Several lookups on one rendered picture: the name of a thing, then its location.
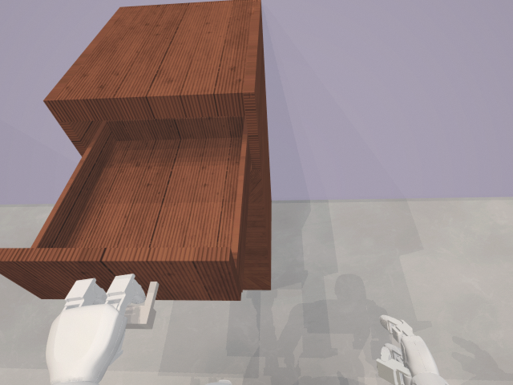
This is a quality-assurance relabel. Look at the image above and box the cabinet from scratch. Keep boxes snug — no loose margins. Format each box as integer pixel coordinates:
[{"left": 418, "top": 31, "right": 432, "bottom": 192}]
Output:
[{"left": 43, "top": 0, "right": 272, "bottom": 290}]

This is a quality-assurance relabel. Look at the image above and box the left robot hand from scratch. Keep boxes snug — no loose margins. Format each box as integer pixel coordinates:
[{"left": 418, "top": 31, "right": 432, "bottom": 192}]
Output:
[{"left": 46, "top": 274, "right": 146, "bottom": 385}]

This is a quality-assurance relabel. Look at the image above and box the right robot hand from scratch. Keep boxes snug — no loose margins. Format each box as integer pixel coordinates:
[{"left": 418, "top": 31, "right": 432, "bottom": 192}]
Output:
[{"left": 376, "top": 315, "right": 440, "bottom": 385}]

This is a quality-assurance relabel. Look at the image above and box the drawer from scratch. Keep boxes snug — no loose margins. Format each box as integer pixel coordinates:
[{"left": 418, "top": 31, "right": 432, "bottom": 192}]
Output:
[{"left": 0, "top": 115, "right": 251, "bottom": 301}]

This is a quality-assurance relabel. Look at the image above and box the handle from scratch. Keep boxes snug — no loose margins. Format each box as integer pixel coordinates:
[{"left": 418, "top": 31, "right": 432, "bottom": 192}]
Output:
[{"left": 124, "top": 282, "right": 159, "bottom": 329}]

